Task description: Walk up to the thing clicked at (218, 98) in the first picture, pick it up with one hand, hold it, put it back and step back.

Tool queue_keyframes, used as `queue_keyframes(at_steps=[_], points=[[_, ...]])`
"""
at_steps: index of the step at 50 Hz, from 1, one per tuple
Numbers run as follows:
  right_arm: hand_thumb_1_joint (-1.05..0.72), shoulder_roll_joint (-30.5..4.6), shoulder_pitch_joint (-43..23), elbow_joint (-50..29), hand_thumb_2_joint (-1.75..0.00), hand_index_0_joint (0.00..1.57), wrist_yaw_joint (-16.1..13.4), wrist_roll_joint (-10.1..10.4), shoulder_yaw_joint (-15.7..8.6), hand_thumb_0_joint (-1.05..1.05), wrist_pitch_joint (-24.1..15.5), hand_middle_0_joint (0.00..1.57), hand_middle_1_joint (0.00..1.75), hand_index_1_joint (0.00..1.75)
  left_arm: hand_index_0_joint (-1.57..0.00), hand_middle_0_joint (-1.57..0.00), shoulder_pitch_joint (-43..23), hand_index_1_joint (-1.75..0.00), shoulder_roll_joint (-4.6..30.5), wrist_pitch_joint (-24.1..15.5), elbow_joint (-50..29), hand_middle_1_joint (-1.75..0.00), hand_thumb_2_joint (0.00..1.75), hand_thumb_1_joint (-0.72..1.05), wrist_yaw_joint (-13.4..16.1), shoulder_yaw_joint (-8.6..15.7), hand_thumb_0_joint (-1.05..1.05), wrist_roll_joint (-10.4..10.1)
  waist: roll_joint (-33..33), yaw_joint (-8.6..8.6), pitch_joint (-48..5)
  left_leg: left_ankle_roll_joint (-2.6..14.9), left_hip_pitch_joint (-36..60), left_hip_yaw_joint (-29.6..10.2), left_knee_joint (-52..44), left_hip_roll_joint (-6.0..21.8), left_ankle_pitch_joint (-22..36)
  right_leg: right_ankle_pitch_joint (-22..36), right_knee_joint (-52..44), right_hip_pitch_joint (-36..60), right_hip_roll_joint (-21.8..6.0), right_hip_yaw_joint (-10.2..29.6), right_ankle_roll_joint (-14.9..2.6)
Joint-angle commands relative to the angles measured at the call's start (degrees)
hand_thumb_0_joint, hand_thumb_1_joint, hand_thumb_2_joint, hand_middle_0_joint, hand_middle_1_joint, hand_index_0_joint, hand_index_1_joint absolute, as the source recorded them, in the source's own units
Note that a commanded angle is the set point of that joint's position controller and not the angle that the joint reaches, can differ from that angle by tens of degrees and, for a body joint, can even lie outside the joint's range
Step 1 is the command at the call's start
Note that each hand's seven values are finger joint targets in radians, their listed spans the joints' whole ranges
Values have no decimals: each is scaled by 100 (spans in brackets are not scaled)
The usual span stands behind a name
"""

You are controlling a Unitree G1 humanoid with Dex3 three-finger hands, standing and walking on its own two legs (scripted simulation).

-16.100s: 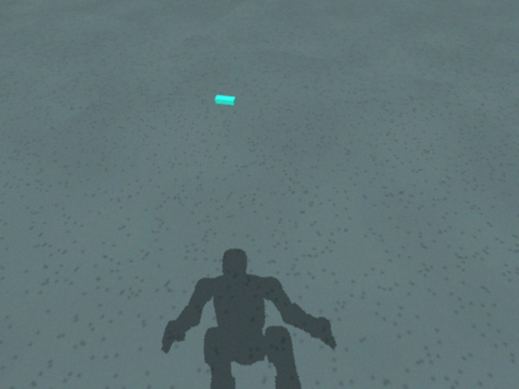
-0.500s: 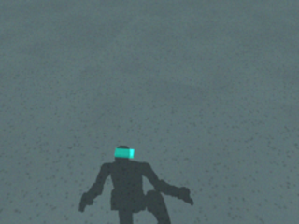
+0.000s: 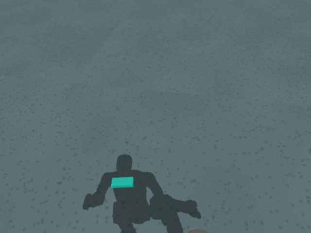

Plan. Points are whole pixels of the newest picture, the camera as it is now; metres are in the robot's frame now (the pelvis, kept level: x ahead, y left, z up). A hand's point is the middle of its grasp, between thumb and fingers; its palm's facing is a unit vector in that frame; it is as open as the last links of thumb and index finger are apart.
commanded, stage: walk up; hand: left
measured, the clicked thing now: (122, 182) +0.57 +0.25 -0.74
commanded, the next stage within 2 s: none
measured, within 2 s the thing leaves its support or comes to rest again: neither
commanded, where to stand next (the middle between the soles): +0.18 +0.01 m, yaw +0 degrees
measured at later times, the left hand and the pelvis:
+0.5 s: hand out of the picture +0.15 +0.28 -0.16, palm faces -0.04 -0.94 -0.33, open 7.3 cm; pelvis +0.07 +0.02 +0.00, yaw -1 degrees
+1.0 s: hand out of the picture +0.16 +0.27 -0.13, palm faces -0.03 -0.95 -0.32, open 7.3 cm; pelvis +0.08 +0.02 +0.03, yaw -1 degrees
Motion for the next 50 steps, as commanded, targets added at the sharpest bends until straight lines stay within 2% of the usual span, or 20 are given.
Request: queue_keyframes(at_steps=[1, 2, 4, 7, 11, 14, 15, 16, 17, 18, 19, 20, 22, 23, 24, 25, 28, 36, 42, 50], points=[[-90, -1162, 30, -522, -90, 20, -215, -6, -310, 0, -59, 20, 30, 30, -20, -20, 955, -30, 1994, -174, -398, -30, 90, 90, 240, 507, 0, -144, -1098, 602, -383, 149, -2645, -626, 3038, -260, -745, -895, -1800, 1666, -2289, 3858, -1628], [-90, -1206, 72, -422, -90, 20, -219, 50, -325, 0, -42, 20, 30, 30, -20, -20, 757, -30, 1794, -145, -450, -30, 90, 90, 261, 464, 0, -205, -772, 509, -265, 193, -2686, -882, 3134, -158, -525, -731, -1773, 1468, -2046, 3164, -1611], [-90, -1138, 209, -287, -90, 20, -176, 97, -315, 0, -8, 20, 30, 30, -20, -20, 319, -30, 1546, -136, -600, -30, 90, 90, 315, 364, 0, -164, -922, 277, -173, 153, -2517, -803, 2724, 83, -31, -660, -1735, 1008, -1527, 2134, -1307], [-90, -920, 302, -136, -90, 20, -122, 10, -274, 0, 35, 20, 30, 30, -20, -20, 191, -30, 1376, -120, -683, -30, 90, 90, 339, 261, 0, -75, -1034, 219, -206, -16, -1922, -390, 1705, 30, 222, 746, -1419, 447, -1064, 1055, -1178], [-90, -773, -85, -32, -90, 20, -202, -14, -244, 0, 56, 20, 30, 30, -20, -20, -64, -30, 1320, -5, -672, -30, 90, 90, 390, 175, 0, -79, -1099, 261, -505, -95, -1064, -179, 315, -40, 732, 1464, -794, 112, -1117, 820, -1116], [-90, -879, -126, 95, -90, 20, -275, -24, -279, 0, 17, 20, 30, 30, -20, -20, -371, -30, 1134, 149, -663, -30, 90, 90, 397, 43, 0, -176, -651, 66, -571, 60, -181, -288, -534, -98, 1895, 481, -221, -587, -890, 772, -697], [-90, -1113, -129, 93, -90, 20, -313, -78, -305, 0, -14, 20, 30, 30, -20, -20, -405, -30, 960, 195, -665, -30, 90, 90, 398, -13, 0, -207, -129, 18, -575, 196, -255, -990, -1063, 429, 2004, -87, 106, -704, -640, 678, -446], [-90, -1457, -547, -63, -90, 20, -324, -88, -329, 0, -68, 20, 30, 30, -20, -20, -211, -30, 767, 264, -610, -30, 90, 90, 395, -54, 0, -275, 547, 237, -602, 647, -793, -2452, -1734, 1394, 1609, -1033, 708, -475, 53, 372, -104], [-90, -1683, -868, -61, -90, 20, -303, 5, -334, 0, -60, 20, 30, 30, -20, -20, -24, -30, 1087, 337, -290, -30, 90, 90, 450, 59, 0, -288, 849, 294, -499, 1169, -1523, -2766, -1844, 1754, 1327, -2016, 1289, 228, 157, 318, -95], [-90, -1576, -1130, -55, -90, 20, -302, -38, -308, 0, -49, 20, 30, 30, -20, -20, -8, -30, 1148, 351, -181, -30, 90, 90, 451, 62, 0, -238, 740, 349, -434, 1194, -1707, -2659, -1826, 1662, 1213, -2182, 1390, 364, 78, 384, -115], [-90, -1442, -1260, -43, -90, 20, -318, -18, -225, 0, -44, 20, 30, 30, -20, -20, -3, -30, 1093, 348, -101, -30, 90, 90, 436, 63, 0, -231, 727, 404, -387, 1084, -1631, -2222, -1684, 1404, 1247, -2064, 1241, 287, 65, 431, -144], [-90, -1399, -1437, -33, -90, 20, -328, -21, -206, 0, -28, 20, 30, 30, -20, -20, 81, -30, 1060, 320, 40, -30, 90, 90, 432, 65, 0, -227, 893, 465, -446, 947, -1504, -1896, -1447, 1259, 1705, -1709, 885, 363, 21, 266, -160], [-90, -1241, -1434, 88, -90, 20, -311, 40, -142, 0, 8, 20, 30, 30, -20, -20, 199, -30, 1074, 221, 230, -30, 90, 90, 434, 58, 0, -181, 885, 528, -723, 601, -1215, -1406, -809, 988, 2793, -448, -276, 814, -85, 342, -158], [-90, -1093, -1330, 129, -90, 20, -305, 80, -93, 0, 25, 20, 30, 30, -20, -20, 55, -30, 1191, 183, 268, -30, 90, 90, 447, 79, 0, -131, 583, 415, -895, 425, -1268, -1248, -621, 848, 2849, 296, -380, 1089, -304, 652, -210], [-90, -936, -1213, 190, -90, 20, -302, 115, -51, 0, 42, 20, 30, 30, -20, -20, -265, -30, 1284, 165, 210, -30, 90, 90, 431, 59, 0, -130, 283, 233, -890, 241, -1174, -1059, -708, 581, 2242, 229, -517, 837, -535, 1034, -366], [-90, -979, -1183, 298, -90, 20, -304, 122, -58, 0, 49, 20, 30, 30, -20, -20, -532, -30, 1304, 182, 195, -30, 90, 90, 394, 30, 0, -156, 208, 115, -901, 191, -654, -948, -942, 468, 1619, 30, -488, 395, -592, 1019, -391], [-90, -1087, -1790, 418, -90, 20, -285, 74, -34, 0, 21, 20, 30, 30, -20, -20, -501, -30, 995, 233, 461, -30, 90, 90, 377, -123, 0, -201, 463, 320, -705, 300, -870, -1294, -1471, 783, 1153, -498, -607, 576, -273, 598, -168], [-90, -927, -1976, 944, -90, 20, -249, 120, 73, 0, 13, 20, 30, 30, -20, -20, -924, -30, 1027, 154, 874, -30, 90, 90, 362, -151, 0, -196, -153, 186, -714, 92, -144, -824, -1591, 550, 2071, 176, -1437, 709, -543, 823, -127], [-90, -883, -2166, 1202, -90, 20, -229, 86, 84, 0, 42, 20, 30, 30, -20, -20, -1007, -30, 969, 178, 1102, -30, 90, 90, 356, -153, 0, -165, -287, 220, -538, 22, -141, -838, -1991, 514, 1579, -237, -1889, 776, -550, 792, -64], [-90, -865, -2146, 1418, -90, 20, -242, 56, 104, 0, 22, 20, 30, 30, -20, -20, -1080, -30, 930, 198, 1234, -30, 90, 90, 362, -119, 0, -154, -117, 237, -663, -12, -229, -853, -2246, 545, 1704, 100, -1912, 1181, -531, 677, -19]])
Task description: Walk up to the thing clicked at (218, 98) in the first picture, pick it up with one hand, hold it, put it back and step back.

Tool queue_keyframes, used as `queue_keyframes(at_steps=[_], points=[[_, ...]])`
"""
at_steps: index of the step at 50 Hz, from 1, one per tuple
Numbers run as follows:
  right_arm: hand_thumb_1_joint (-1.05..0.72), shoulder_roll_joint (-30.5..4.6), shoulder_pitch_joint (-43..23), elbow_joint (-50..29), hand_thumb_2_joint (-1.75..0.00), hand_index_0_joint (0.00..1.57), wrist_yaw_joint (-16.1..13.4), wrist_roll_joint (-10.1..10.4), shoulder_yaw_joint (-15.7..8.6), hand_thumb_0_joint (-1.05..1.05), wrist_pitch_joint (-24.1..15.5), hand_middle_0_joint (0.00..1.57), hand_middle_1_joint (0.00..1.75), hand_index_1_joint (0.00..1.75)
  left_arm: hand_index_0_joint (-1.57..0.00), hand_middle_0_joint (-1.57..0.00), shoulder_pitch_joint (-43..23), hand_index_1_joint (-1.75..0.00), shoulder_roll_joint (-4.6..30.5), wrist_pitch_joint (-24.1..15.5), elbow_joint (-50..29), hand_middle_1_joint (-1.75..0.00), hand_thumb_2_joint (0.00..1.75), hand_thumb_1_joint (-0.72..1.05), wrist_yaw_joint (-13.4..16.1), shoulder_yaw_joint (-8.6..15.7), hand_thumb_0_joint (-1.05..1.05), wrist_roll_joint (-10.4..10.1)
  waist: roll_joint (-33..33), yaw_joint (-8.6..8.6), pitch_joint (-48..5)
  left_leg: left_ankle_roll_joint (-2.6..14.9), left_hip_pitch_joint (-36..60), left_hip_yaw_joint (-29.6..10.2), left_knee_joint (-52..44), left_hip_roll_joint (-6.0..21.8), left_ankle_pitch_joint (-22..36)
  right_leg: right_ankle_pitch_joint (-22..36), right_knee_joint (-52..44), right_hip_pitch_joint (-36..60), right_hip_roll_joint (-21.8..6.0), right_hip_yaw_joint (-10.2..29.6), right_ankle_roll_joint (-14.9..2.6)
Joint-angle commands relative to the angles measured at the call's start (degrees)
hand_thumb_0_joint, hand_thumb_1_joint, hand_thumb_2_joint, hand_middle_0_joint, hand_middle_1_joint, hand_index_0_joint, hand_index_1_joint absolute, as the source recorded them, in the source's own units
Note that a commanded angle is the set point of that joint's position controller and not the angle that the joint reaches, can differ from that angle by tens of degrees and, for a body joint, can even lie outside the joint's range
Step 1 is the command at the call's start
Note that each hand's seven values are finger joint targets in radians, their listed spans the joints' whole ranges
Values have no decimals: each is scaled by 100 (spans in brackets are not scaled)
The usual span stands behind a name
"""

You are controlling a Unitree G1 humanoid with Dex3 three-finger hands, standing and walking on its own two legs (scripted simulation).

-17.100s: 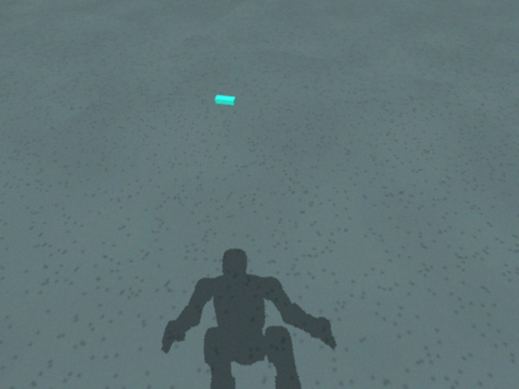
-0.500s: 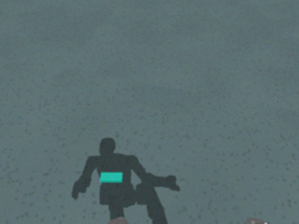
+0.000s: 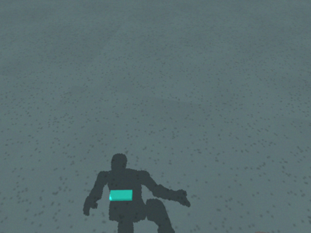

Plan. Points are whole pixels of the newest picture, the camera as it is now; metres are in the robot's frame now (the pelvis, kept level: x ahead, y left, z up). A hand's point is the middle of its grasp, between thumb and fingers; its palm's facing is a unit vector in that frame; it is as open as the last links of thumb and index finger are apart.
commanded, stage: walk up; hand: left
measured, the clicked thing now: (121, 195) +0.48 +0.24 -0.76
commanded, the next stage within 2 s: none
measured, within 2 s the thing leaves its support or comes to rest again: neither
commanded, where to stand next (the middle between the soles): +0.10 -0.01 m, yaw +2 degrees
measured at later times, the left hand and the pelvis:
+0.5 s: hand out of the picture +0.08 +0.25 -0.16, palm faces -0.02 -0.95 -0.32, open 7.3 cm; pelvis +0.01 +0.00 +0.00, yaw +0 degrees
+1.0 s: hand out of the picture +0.14 +0.25 -0.17, palm faces +0.01 -0.92 -0.39, open 7.3 cm; pelvis +0.09 -0.02 -0.02, yaw +0 degrees
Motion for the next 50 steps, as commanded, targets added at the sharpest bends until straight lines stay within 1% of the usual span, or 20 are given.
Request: queue_keyframes(at_steps=[1, 18, 23, 24, 25, 27, 28, 29, 30, 32, 34, 35, 36, 37, 40, 42, 44, 48, 49, 50], points=[[-90, -1185, -332, -270, -90, 20, -97, -9, -250, 0, -154, 20, 30, 30, -20, -20, -203, -30, 1229, -77, -260, -30, 90, 90, 88, 236, 0, -14, 15, 13, -542, 123, 388, -706, -532, 605, -226, 268, -507, -239, -611, 477, -260], [-90, -1205, -122, -177, -90, 20, -126, -29, -279, 0, -149, 20, 30, 30, -20, -20, -292, -30, 1184, -36, -228, -30, 90, 90, 85, 250, 0, 1, 104, -79, -501, 120, 254, -779, -635, 603, -388, 189, -501, -222, -586, 441, -264], [-90, -1175, -126, -198, -90, 20, -127, -13, -289, 0, -139, 20, 30, 30, -20, -20, -225, -30, 1168, -57, -225, -30, 90, 90, 99, 251, 0, 4, -22, -72, -613, 135, 521, -711, -471, 614, 169, 360, -538, -234, -606, 418, -243], [-90, -1535, 453, -322, -90, 20, -66, -96, -495, 0, -163, 20, 30, 30, -20, -20, 54, -30, 1394, -85, -397, -30, 90, 90, 13, 369, 0, 121, -51, -123, -1124, 381, 781, -529, -196, 279, -2215, -1852, -299, -194, -296, 278, -438], [-90, -1602, 584, -295, -90, 20, -43, -164, -551, 0, -147, 20, 30, 30, -20, -20, 29, -30, 1404, -60, -434, -30, 90, 90, -20, 391, 0, 180, 30, -172, -693, 432, 583, -717, -226, 328, -3200, -2710, -114, -843, -286, 391, -497], [-90, -1597, 804, -386, -90, 20, -32, -200, -628, 0, -125, 20, 30, 30, -20, -20, -82, -30, 1191, -44, -635, -30, 90, 90, -51, 378, 0, 206, 429, -273, 106, 669, 562, -1446, -615, 781, -3571, -2501, 604, -1929, -153, 235, -467], [-90, -1668, 855, -442, -90, 20, -45, -202, -691, 0, -142, 20, 30, 30, -20, -20, -78, -30, 1089, -57, -712, -30, 90, 90, -45, 373, 0, 200, 680, -266, 294, 893, 618, -1905, -936, 1267, -3286, -1527, 1212, -2066, -52, -93, -402], [-90, -1800, 825, -587, -90, 20, -64, -197, -760, 0, -179, 20, 30, 30, -20, -20, -12, -30, 1107, -83, -755, -30, 90, 90, -23, 394, 0, 214, 555, -274, 229, 1173, 693, -2215, -918, 1609, -2400, -1238, 1493, -2074, -137, 11, -385], [-90, -1789, 810, -710, -90, 20, -55, -192, -754, 0, -197, 20, 30, 30, -20, -20, 64, -30, 1173, -133, -807, -30, 90, 90, -25, 407, 0, 200, 537, -239, -7, 1314, 547, -2249, -880, 1650, -2034, -1374, 1648, -1833, -238, 163, -380], [-90, -1749, 462, -976, -90, 20, -10, -205, -750, 0, -154, 20, 30, 30, -20, -20, 570, -30, 1162, -153, -789, -30, 90, 90, -78, 470, 0, 188, 648, -3, -355, 1140, -96, -1673, -790, 1292, -2758, -1420, 1085, -824, -203, 22, -390], [-90, -1261, -81, -1154, -90, 20, 7, -146, -581, 0, -8, 20, 30, 30, -20, -20, 1212, -30, 1138, -196, -559, -30, 90, 90, 14, 509, 0, 238, 347, 425, -138, 553, -1184, -721, 364, 581, -2272, -825, 92, 406, -107, 152, -413], [-90, -814, -18, -1272, -90, 20, 8, -104, -458, 0, 26, 20, 30, 30, -20, -20, 1277, -30, 1553, -241, -613, -30, 90, 90, 79, 590, 0, 290, -983, 396, 6, 179, -1857, -18, 1961, -210, -2035, -1853, -1020, 407, -1127, 2047, -627], [-90, -987, -2, -1291, -90, 20, -44, -139, -483, 0, 42, 20, 30, 30, -20, -20, 924, -30, 2010, -273, -798, -30, 90, 90, 113, 686, 0, 293, -929, 359, 403, 98, -2358, -554, 2480, -391, -2282, -2054, -1290, 147, -1833, 2836, -1109], [-90, -1206, 278, -1194, -90, 20, -71, -113, -516, 0, 8, 20, 30, 30, -20, -20, 739, -30, 2010, -294, -969, -30, 90, 90, 142, 693, 0, 242, -596, 259, 538, 110, -2397, -870, 2817, -238, -2284, -981, -1003, 249, -2006, 2714, -1446], [-90, -1173, 672, -1079, -90, 20, -72, -105, -523, 0, 29, 20, 30, 30, -20, -20, 704, -30, 1589, -362, -1099, -30, 90, 90, 239, 580, 0, 105, -511, 8, 91, 96, -2084, -1072, 2928, -48, -1810, 2715, -317, 833, -1545, 1248, -1170], [-90, -1106, 828, -1050, -90, 20, -59, -114, -496, 0, 104, 20, 30, 30, -20, -20, 537, -30, 1508, -342, -1207, -30, 90, 90, 283, 542, 0, 70, -663, -54, -112, 80, -1490, -840, 2559, -60, -1479, 4219, 93, 641, -1397, 673, -1020], [-90, -1029, 748, -1064, -90, 20, -53, -87, -476, 0, 174, 20, 30, 30, -20, -20, 331, -30, 1472, -280, -1312, -30, 90, 90, 331, 519, 0, 19, -830, -44, -24, 127, -1021, -571, 2199, -69, -1095, 4474, 392, 185, -1245, 324, -881], [-90, -1153, 651, -1141, -90, 20, -77, -56, -508, 0, 205, 20, 30, 30, -20, -20, 219, -30, 1523, -46, -1483, -30, 90, 90, 408, 475, 0, -106, -953, -54, -186, 251, -701, -172, 1430, -232, -484, 4444, 1275, 44, -1129, 271, -816], [-90, -1197, 759, -1144, -90, 20, -87, -52, -528, 0, 192, 20, 30, 30, -20, -20, 181, -30, 1527, 13, -1552, -30, 90, 90, 414, 473, 0, -148, -824, -129, -355, 290, -432, -117, 807, -237, 293, 4242, 1684, 20, -1019, 166, -679], [-90, -1465, 813, -1170, -90, 20, -114, -57, -628, 0, 170, 20, 30, 30, -20, -20, 227, -30, 1473, 58, -1579, -30, 90, 90, 412, 459, 0, -200, -191, -198, -694, 401, 185, -348, 677, 28, 2996, 3417, 2232, -205, -626, -100, -378]])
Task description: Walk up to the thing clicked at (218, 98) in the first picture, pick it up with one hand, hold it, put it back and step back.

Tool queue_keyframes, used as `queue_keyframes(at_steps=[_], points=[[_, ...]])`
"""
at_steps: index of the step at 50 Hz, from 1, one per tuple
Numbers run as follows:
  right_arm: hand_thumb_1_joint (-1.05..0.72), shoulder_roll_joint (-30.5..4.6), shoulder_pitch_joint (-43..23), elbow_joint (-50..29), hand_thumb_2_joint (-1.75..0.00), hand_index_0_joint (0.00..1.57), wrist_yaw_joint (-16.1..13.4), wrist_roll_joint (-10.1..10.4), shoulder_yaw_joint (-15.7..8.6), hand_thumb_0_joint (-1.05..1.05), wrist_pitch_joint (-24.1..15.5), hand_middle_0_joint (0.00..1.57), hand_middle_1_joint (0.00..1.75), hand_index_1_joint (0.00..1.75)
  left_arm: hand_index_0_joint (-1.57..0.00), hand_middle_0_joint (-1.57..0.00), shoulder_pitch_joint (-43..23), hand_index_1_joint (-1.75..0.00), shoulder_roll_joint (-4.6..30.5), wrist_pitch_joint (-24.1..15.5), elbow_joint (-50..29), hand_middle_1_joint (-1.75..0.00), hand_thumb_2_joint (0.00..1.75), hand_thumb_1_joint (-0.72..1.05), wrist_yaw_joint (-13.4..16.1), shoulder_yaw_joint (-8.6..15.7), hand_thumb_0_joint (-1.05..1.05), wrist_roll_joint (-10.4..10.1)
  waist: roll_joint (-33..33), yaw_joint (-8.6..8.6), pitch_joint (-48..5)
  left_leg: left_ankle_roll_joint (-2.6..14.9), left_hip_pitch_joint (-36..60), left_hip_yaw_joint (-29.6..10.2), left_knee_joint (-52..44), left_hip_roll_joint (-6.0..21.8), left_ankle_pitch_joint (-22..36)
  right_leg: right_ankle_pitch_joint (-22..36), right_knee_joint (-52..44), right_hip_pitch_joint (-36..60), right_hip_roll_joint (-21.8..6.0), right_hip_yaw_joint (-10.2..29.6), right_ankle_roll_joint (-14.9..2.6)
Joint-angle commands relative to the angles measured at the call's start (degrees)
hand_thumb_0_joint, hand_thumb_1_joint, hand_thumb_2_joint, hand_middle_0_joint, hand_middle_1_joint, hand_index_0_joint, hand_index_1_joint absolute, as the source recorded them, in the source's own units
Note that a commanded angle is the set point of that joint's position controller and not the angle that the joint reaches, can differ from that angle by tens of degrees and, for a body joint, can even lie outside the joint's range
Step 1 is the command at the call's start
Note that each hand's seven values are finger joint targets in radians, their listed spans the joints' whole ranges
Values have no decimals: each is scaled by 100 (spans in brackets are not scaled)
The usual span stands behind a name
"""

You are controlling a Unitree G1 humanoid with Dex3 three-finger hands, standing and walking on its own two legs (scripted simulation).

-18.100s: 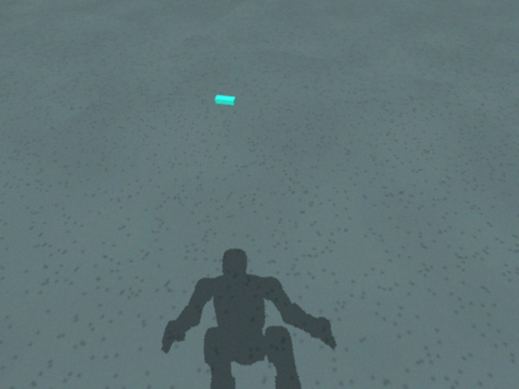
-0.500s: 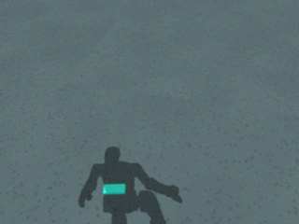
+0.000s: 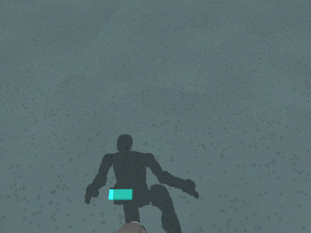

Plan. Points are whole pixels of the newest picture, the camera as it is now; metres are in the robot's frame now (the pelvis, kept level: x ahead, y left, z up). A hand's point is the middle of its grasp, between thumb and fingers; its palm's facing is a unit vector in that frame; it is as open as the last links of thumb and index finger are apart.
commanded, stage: walk up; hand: left
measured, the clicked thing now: (120, 194) +0.38 +0.26 -0.74
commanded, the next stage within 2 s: none
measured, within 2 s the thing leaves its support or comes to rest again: neither
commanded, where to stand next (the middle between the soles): +0.01 +0.01 m, yaw +1 degrees
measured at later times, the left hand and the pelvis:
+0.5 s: hand out of the picture +0.04 +0.26 -0.13, palm faces -0.02 -0.89 -0.45, open 7.3 cm; pelvis -0.06 +0.00 +0.00, yaw +0 degrees
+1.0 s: hand out of the picture +0.02 +0.28 -0.15, palm faces +0.03 -0.92 -0.40, open 7.3 cm; pelvis -0.04 +0.01 -0.01, yaw +3 degrees
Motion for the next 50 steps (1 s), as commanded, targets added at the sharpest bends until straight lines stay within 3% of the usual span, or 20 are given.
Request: queue_keyframes(at_steps=[1, 2, 3, 7, 14, 16, 18, 22, 26, 29, 32, 33, 34, 35, 37, 44, 46, 48, 49, 50], points=[[-90, -1561, 389, -454, -90, 20, -148, 2, -488, 0, -134, 20, 30, 30, -20, -20, -283, -30, 1233, 67, -714, -30, 90, 90, 145, 269, 0, -259, 385, -319, -1632, 670, 1852, -742, -856, 929, 5704, 3121, 2192, -697, 36, -20, 22], [-90, -1712, 454, -517, -90, 20, -170, 70, -539, 0, -126, 20, 30, 30, -20, -20, -71, -30, 1119, 147, -695, -30, 90, 90, 188, 248, 0, -306, 1141, -399, -2069, 1446, 2543, -1776, -759, 1685, 6992, -46, 3237, -1403, 647, 220, 23], [-90, -1639, 368, -590, -90, 20, -210, 117, -568, 0, -105, 20, 30, 30, -20, -20, -111, -30, 1142, 216, -628, -30, 90, 90, 223, 260, 0, -241, 1071, -355, -2152, 1642, 2140, -1898, -785, 1904, 6651, -1683, 3855, -1314, 506, 644, -64], [-90, -1179, -446, -1022, -90, 20, -327, 18, -409, 0, 24, 20, 30, 30, -20, -20, -29, -30, 1195, 254, -580, -30, 90, 90, 188, 263, 0, -205, 645, -49, -1403, 1242, 1214, -942, -706, 1366, 4442, -1049, 3556, -1691, 205, 856, -73], [-90, -1332, -568, -1395, -90, 20, -201, -4, -455, 0, 117, 20, 30, 30, -20, -20, 322, -30, 1105, 243, -646, -30, 90, 90, 63, 441, 0, 34, 742, 35, -1695, 1006, 717, -1138, -285, 1352, 3025, 69, 893, -712, 179, 156, -63], [-90, -1045, -588, -1445, -90, 20, -167, 91, -374, 0, 167, 20, 30, 30, -20, -20, 378, -30, 1330, 141, -722, -30, 90, 90, 42, 497, 0, 183, 129, 164, -1382, 379, -263, -997, 368, 875, 1405, 961, -411, -340, -303, 928, -346], [-90, -993, -801, -1575, -90, 20, -282, 74, -390, 0, 200, 20, 30, 30, -20, -20, -178, -30, 2396, 76, -1164, -30, 90, 90, 27, 703, 0, 274, -1697, 334, -953, -146, -982, -918, 3097, -771, -2639, 3224, -1124, -1444, -2652, 3660, -1941], [-90, -1105, 121, -1232, -90, 20, -286, 143, -434, 0, 114, 20, 30, 30, -20, -20, -965, -30, 1510, 40, -1415, -30, 90, 90, 85, 598, 0, 220, -934, -217, -896, -288, -997, -994, 4070, -762, -1449, 3756, -369, -893, -1355, 1394, -1209], [-90, -1196, -100, -1173, -90, 20, -105, 1, -369, 0, -230, 20, 30, 30, -20, -20, 60, -30, 1505, -91, -1331, -30, 90, 90, -81, 654, 0, 370, -1477, 484, -1367, -318, -1211, -128, 1514, -359, -1569, -721, -957, 894, -1164, 1681, -1256], [-90, -1153, -314, -1235, -90, 20, 3, -84, -363, 0, -371, 20, 30, 30, -20, -20, 686, -30, 1792, -64, -1254, -30, 90, 90, -229, 729, 0, 309, -1454, 637, -739, -199, -846, 51, 167, -333, -2109, -1121, -1187, 530, -1388, 1999, -1355], [-90, -942, 853, -770, -90, 20, -35, -82, -404, 0, -536, 20, 30, 30, -20, -20, 83, -30, 1649, -9, -1423, -30, 90, 90, -312, 568, 0, 213, -809, -220, -816, 82, 1614, 349, -1754, -383, -382, -96, -318, -1050, -907, 913, -844], [-90, -1164, 1295, -694, -90, 20, -82, -155, -505, 0, -585, 20, 30, 30, -20, -20, 17, -30, 1200, -5, -1540, -30, 90, 90, -297, 420, 0, 196, 113, -448, -995, 275, 2856, -830, -2024, 192, -833, -168, 943, -2359, -509, 444, -488], [-90, -1878, 1360, -798, -90, 20, -105, -258, -624, 0, -611, 20, 30, 30, -20, -20, -300, -30, 891, -18, -1700, -30, 90, 90, -296, 342, 0, 125, 1103, -525, -700, 924, 2826, -3460, -2459, 1794, -2663, -860, 2049, -3902, 318, 19, -147], [-90, -2123, 1297, -900, -90, 20, -92, -119, -694, 0, -618, 20, 30, 30, -20, -20, -595, -30, 1546, -61, -1613, -30, 90, 90, -217, 505, 0, 200, 567, -667, -100, 1562, 1654, -3809, -2603, 2413, -2598, -861, 2430, -3578, -216, 861, -183], [-90, -1550, 772, -1024, -90, 20, -119, -65, -442, 0, -662, 20, 30, 30, -20, -20, 51, -30, 1350, -118, -1255, -30, 90, 90, -261, 450, 0, 81, 294, -169, 15, 1266, 1483, -2376, -2267, 1622, -1100, -331, 2601, -3108, -154, 1051, -180], [-90, -1160, 389, -1175, -90, 20, -158, -12, -294, 0, -291, 20, 30, 30, -20, -20, 304, -30, 1151, -194, -752, -30, 90, 90, -60, 329, 0, -51, 1194, -96, -378, 727, 870, -274, -645, 831, 3653, 884, 587, -1146, 50, -123, -35], [-90, -1172, 131, -1293, -90, 20, -153, 99, -329, 0, -81, 20, 30, 30, -20, -20, 487, -30, 1348, -182, -598, -30, 90, 90, 56, 367, 0, -67, 875, 59, -568, 426, 537, -107, 85, 468, 2769, 1955, -239, -552, 161, -257, -59], [-90, -854, 292, -1354, -90, 20, -164, 206, -270, 0, 43, 20, 30, 30, -20, -20, 577, -30, 1915, -189, -642, -30, 90, 90, 113, 529, 0, 25, -469, 131, -848, 28, -306, -49, 1138, -17, 804, 4481, -387, 97, -1019, 1049, -436], [-90, -825, 529, -1331, -90, 20, -209, 219, -301, 0, 147, 20, 30, 30, -20, -20, 540, -30, 2168, -164, -758, -30, 90, 90, 119, 559, 0, -19, -1434, 142, -1131, -78, -328, -174, 2643, -614, -2137, 5168, -1138, -323, -2412, 2695, -1395], [-90, -1079, 567, -1283, -90, 20, -247, 114, -414, 0, 278, 20, 30, 30, -20, -20, 359, -30, 2271, -167, -891, -30, 90, 90, 164, 554, 0, 56, -1170, 98, -1111, -110, -88, -840, 3740, -458, -2632, 4730, -1018, -868, -2644, 3304, -1861]])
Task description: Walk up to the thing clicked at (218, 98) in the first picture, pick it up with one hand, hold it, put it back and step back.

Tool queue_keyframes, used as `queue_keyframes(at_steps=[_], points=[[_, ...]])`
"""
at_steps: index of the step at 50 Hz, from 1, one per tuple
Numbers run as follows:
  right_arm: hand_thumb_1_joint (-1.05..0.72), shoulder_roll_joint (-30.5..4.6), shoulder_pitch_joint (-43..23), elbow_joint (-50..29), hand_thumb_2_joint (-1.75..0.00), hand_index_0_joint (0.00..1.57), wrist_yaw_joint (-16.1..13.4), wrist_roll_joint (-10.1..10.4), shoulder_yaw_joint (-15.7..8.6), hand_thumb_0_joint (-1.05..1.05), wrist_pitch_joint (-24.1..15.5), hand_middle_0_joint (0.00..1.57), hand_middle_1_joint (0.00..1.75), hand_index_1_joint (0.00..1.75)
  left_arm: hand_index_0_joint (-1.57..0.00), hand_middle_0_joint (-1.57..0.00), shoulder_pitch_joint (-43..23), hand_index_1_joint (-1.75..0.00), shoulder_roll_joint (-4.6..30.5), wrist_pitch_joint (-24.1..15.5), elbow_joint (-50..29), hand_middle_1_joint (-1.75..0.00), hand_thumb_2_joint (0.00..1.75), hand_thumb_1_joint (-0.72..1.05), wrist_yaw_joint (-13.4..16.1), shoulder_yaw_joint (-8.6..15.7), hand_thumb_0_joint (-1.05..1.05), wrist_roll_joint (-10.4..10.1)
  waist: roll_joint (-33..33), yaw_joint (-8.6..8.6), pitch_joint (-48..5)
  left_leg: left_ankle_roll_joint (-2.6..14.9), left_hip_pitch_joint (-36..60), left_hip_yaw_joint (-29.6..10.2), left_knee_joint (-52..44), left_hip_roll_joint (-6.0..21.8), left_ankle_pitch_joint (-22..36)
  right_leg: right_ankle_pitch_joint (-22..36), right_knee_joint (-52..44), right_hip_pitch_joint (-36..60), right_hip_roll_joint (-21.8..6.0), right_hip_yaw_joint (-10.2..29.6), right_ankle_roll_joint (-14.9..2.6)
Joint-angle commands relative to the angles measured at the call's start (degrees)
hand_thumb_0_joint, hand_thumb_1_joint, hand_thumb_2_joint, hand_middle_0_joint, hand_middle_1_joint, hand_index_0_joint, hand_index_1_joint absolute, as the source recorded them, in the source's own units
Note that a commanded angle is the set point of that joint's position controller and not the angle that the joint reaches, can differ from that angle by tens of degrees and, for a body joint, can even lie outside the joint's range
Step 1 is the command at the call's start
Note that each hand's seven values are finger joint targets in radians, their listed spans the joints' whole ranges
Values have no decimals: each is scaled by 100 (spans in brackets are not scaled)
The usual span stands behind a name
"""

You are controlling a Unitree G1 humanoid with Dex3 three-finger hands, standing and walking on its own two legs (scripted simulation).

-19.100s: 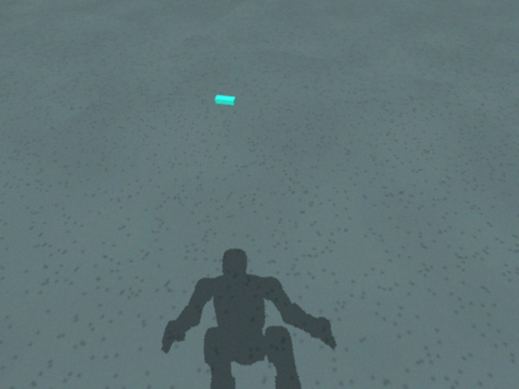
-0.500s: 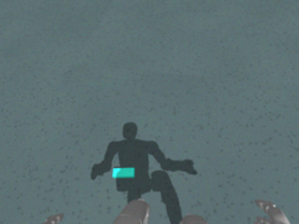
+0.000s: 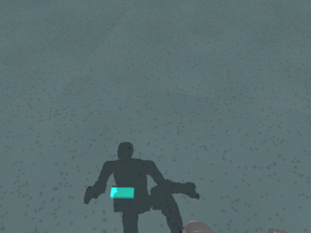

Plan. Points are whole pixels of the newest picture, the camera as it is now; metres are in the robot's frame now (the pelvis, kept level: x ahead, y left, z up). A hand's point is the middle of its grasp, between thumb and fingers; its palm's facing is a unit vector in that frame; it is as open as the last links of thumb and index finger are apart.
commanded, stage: walk up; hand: left
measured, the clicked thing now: (122, 192) +0.44 +0.23 -0.73
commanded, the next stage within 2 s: none
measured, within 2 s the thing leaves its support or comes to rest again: neither
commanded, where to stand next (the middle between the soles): +0.05 +0.00 m, yaw -1 degrees
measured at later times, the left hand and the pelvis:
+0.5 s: hand out of the picture +0.04 +0.30 -0.15, palm faces -0.09 -0.93 -0.35, open 7.3 cm; pelvis -0.03 +0.01 +0.01, yaw -2 degrees
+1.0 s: hand out of the picture +0.14 +0.28 -0.13, palm faces -0.06 -0.89 -0.45, open 7.3 cm; pelvis +0.02 +0.00 -0.01, yaw -2 degrees
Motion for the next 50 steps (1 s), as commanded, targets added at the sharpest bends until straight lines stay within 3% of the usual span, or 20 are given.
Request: queue_keyframes(at_steps=[1, 6, 8, 9, 10, 12, 13, 16, 21, 24, 27, 29, 30, 31, 32, 36, 41, 47, 49, 50], points=[[-90, -1127, 300, -449, -90, 20, -129, -11, -445, 0, 208, 20, 30, 30, -20, -20, 119, -30, 1925, -100, -582, -30, 90, 90, 292, 482, 0, 34, -737, 121, -1089, -3, -952, -1093, 3253, -358, -863, 3171, -1287, 558, -2302, 2643, -1831], [-90, -1019, 702, -34, -90, 20, 27, -8, -400, 0, -3, 20, 30, 30, -20, -20, -786, -30, 1416, 17, -800, -30, 90, 90, 215, 376, 0, 320, -1305, 38, -1545, -161, -705, 17, 920, -213, -516, -1804, -1231, 529, -974, 923, -1056], [-90, -1023, 781, 129, -90, 20, 35, -79, -389, 0, -121, 20, 30, 30, -20, -20, -760, -30, 1551, 144, -764, -30, 90, 90, 115, 432, 0, 348, -1733, 96, -1347, -100, -378, 331, -693, -194, -721, -2205, -1186, 321, -1123, 1175, -1062], [-90, -974, 938, 291, -90, 20, 13, -126, -389, 0, -183, 20, 30, 30, -20, -20, -696, -30, 1552, 232, -724, -30, 90, 90, 73, 434, 0, 268, -1449, 29, -1230, -51, 109, 365, -1720, -223, 139, -2059, -719, 39, -1017, 1106, -944], [-90, -1049, 744, 335, -90, 20, -34, -235, -412, 0, -255, 20, 30, 30, -20, -20, -462, -30, 1282, 310, -655, -30, 90, 90, 48, 373, 0, 186, -757, 114, -897, -22, 353, -11, -2104, -226, 569, -1937, 107, -560, -672, 883, -693], [-90, -2264, 13, -54, -90, 20, -115, -262, -577, 0, -335, 20, 30, 30, -20, -20, -962, -30, 1221, 331, -720, -30, 90, 90, 108, 399, 0, 116, 938, -96, -80, 1045, -1345, -3759, -3334, 2374, 29, -2411, 1928, -1373, 269, 991, -80], [-90, -2112, -326, -63, -90, 20, -146, -239, -541, 0, -428, 20, 30, 30, -20, -20, -1287, -30, 1431, 326, -704, -30, 90, 90, 114, 501, 0, 153, 394, -35, 339, 1370, -1861, -3652, -3265, 2475, 716, -2123, 2492, -944, 167, 1458, -112], [-90, -1653, -357, 3, -90, 20, -274, -251, -451, 0, -652, 20, 30, 30, -20, -20, -410, -30, 1355, 342, -392, -30, 90, 90, 4, 478, 0, 58, 37, 303, -380, 971, -136, -1707, -2187, 1522, 2374, -1267, 2889, -1211, 393, 1445, -152], [-90, -1791, 877, 117, -90, 20, -131, -294, -660, 0, -794, 20, 30, 30, -20, -20, -937, -30, 1474, 99, -715, -30, 90, 90, -337, 490, 0, 232, 791, -434, -515, 1325, 1627, -2195, -2762, 1726, -492, -1638, 1651, -1957, 87, 866, -44], [-90, -1750, 930, -24, -90, 20, -45, -288, -621, 0, -802, 20, 30, 30, -20, -20, -920, -30, 1419, -51, -695, -30, 90, 90, -385, 409, 0, 194, 923, -475, -158, 1390, 1458, -1829, -2782, 1731, 168, -1747, 982, -1824, -15, 539, -96], [-90, -1612, 834, -199, -90, 20, 58, -272, -523, 0, -742, 20, 30, 30, -20, -20, -445, -30, 1268, -222, -567, -30, 90, 90, -395, 380, 0, 136, 1317, -246, -398, 1176, 938, -887, -2196, 1299, 2092, -1647, -10, -479, 152, 3, -189], [-90, -1330, 386, -395, -90, 20, 87, -197, -403, 0, -608, 20, 30, 30, -20, -20, 848, -30, 1268, -323, -82, -30, 90, 90, -261, 442, 0, 82, 697, 469, -900, 723, 101, 10, -489, 682, 3235, -142, -1378, 1557, 409, -365, -241], [-90, -878, 558, -490, -90, 20, 56, -106, -248, 0, -555, 20, 30, 30, -20, -20, 1404, -30, 1657, -362, 62, -30, 90, 90, -156, 579, 0, 119, -412, 684, -1282, 400, -938, 128, 891, 406, 2247, 36, -1459, 2640, -163, 748, -297], [-90, -681, 541, -859, -90, 20, 67, -68, -169, 0, -599, 20, 30, 30, -20, -20, 1622, -30, 2401, -410, -170, -30, 90, 90, -117, 710, 0, 127, -1813, 648, -1319, 222, -2530, 99, 1783, -399, -464, -724, -2081, 3115, -1846, 3669, -972], [-90, -1204, 318, -679, -90, 20, -21, -143, -359, 0, -506, 20, 30, 30, -20, -20, 1216, -30, 2451, -385, -301, -30, 90, 90, -148, 645, 0, 87, -726, 570, -833, 207, -2393, -670, 2216, -88, -714, -1210, -2184, 2063, -2373, 4181, -1563], [-90, -1227, 921, -264, -90, 20, 55, -110, -405, 0, -457, 20, 30, 30, -20, -20, 545, -30, 1842, -446, -503, -30, 90, 90, -25, 441, 0, -5, -424, 77, -135, 115, -1990, -734, 1572, 263, 519, 315, -1865, 1102, -1425, 1875, -1205], [-90, -882, 789, -158, -90, 20, 39, -65, -351, 0, -257, 20, 30, 30, -20, -20, 3, -30, 1544, -431, -660, -30, 90, 90, 127, 268, 0, 6, -1015, -43, -347, -72, -784, -371, 551, 108, 923, 3960, -1129, 274, -1227, 659, -1110], [-90, -1068, 554, -222, -90, 20, 1, -136, -439, 0, -143, 20, 30, 30, -20, -20, -366, -30, 1708, -68, -858, -30, 90, 90, 248, 300, 0, -69, -1195, -105, -780, 84, -390, 71, -570, -47, 1196, 2929, 10, 292, -1226, 853, -1020], [-90, -1270, 509, -273, -90, 20, 4, -226, -506, 0, -207, 20, 30, 30, -20, -20, -133, -30, 1503, -1, -805, -30, 90, 90, 291, 261, 0, -146, -428, -85, -973, 278, 50, -401, -1401, 275, 3836, 1959, 863, 206, -663, 660, -570], [-90, -1637, 366, -423, -90, 20, 10, -292, -586, 0, -243, 20, 30, 30, -20, -20, 87, -30, 1277, 28, -791, -30, 90, 90, 305, 228, 0, -227, 387, -17, -1230, 748, 332, -1654, -1633, 1203, 5057, 657, 1743, -127, 63, 417, -216]])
